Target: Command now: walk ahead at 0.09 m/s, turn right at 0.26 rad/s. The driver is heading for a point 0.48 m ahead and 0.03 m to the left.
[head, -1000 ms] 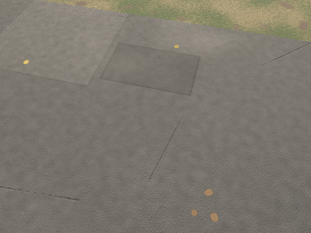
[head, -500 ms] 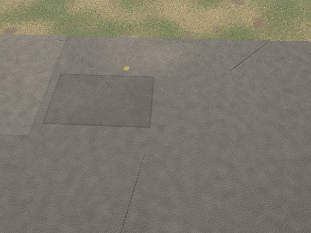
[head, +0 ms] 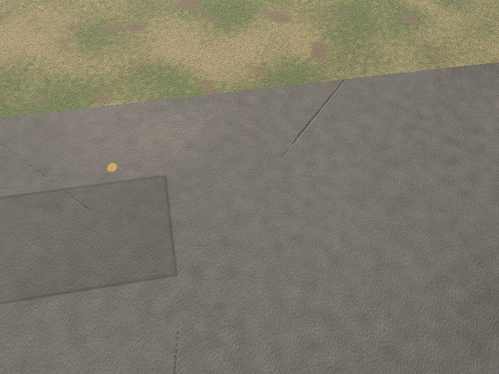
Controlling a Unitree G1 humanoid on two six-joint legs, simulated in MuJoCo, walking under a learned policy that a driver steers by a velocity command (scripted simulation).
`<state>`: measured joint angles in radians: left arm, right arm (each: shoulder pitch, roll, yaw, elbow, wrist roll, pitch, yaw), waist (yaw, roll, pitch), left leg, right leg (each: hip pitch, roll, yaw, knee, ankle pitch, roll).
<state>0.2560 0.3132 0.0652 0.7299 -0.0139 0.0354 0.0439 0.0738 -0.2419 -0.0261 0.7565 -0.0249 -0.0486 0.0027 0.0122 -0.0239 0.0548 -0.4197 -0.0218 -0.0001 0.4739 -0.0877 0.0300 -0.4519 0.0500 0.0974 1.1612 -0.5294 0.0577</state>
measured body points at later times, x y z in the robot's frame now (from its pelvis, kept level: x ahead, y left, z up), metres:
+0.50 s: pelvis +0.04 -0.02 +0.00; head +0.06 -0.02 +0.45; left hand +0.18 +0.25 -0.11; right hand +0.14 -0.31 -0.12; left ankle +0.10 +0.11 -0.73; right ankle +0.04 -0.14 -0.73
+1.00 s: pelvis +0.00 -0.04 +0.02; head -0.02 -0.08 +0.47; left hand -0.03 +0.23 -0.10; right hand +0.13 -0.32 -0.11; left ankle +0.09 +0.12 -0.65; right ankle -0.08 -0.12 -0.73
